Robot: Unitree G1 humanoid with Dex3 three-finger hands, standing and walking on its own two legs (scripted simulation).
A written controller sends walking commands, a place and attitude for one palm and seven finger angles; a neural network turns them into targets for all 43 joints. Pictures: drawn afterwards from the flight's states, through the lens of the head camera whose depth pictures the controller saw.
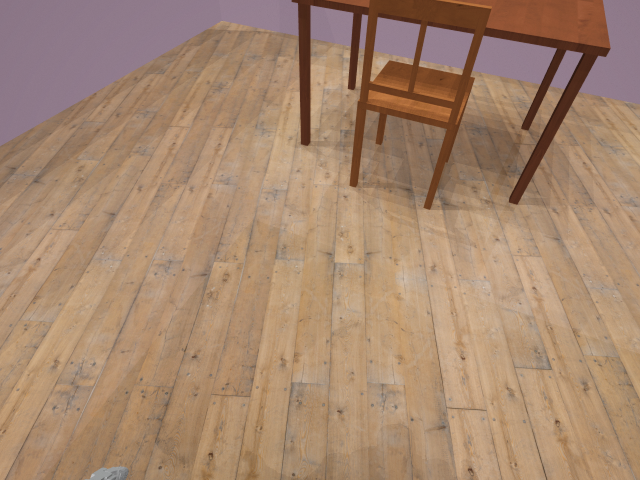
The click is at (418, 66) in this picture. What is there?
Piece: chair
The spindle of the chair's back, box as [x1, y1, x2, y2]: [408, 20, 427, 91]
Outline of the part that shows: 423,20 421,21 408,91 413,90 427,22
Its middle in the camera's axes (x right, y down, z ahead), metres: +0.34 -0.65 +1.39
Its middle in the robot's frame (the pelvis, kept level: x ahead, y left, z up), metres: +1.48 -0.27 -0.11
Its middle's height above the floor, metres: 0.66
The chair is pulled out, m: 0.00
